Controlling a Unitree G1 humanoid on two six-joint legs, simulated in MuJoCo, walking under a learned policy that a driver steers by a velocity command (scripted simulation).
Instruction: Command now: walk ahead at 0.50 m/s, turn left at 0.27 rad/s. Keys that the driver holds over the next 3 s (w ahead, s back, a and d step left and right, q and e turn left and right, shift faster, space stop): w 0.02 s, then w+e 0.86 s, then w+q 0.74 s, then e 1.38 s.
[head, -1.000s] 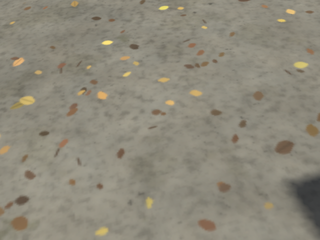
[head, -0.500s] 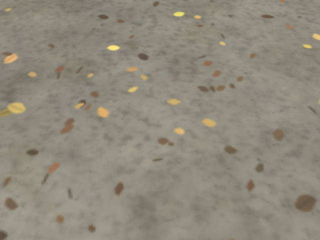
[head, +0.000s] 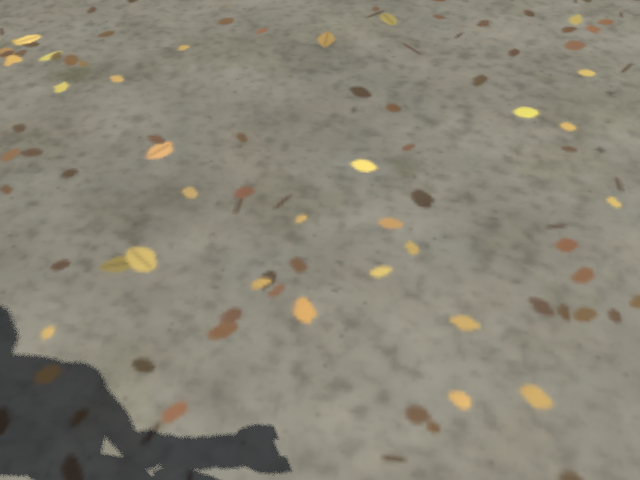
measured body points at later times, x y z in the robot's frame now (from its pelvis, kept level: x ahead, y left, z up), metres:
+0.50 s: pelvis +0.26 +0.05 +0.00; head +0.28 +0.06 +0.45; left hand +0.42 +0.31 -0.11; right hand +0.29 -0.24 -0.10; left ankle +0.26 +0.15 -0.74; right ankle +0.27 -0.12 -0.66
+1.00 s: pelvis +0.50 -0.08 +0.00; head +0.52 -0.10 +0.45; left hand +0.71 +0.13 -0.10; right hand +0.51 -0.39 -0.11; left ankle +0.61 +0.07 -0.66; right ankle +0.49 -0.14 -0.74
